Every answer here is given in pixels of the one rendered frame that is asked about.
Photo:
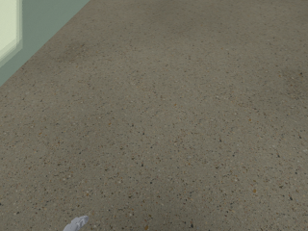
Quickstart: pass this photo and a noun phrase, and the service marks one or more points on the robot left hand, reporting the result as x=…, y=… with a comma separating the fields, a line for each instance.
x=77, y=223

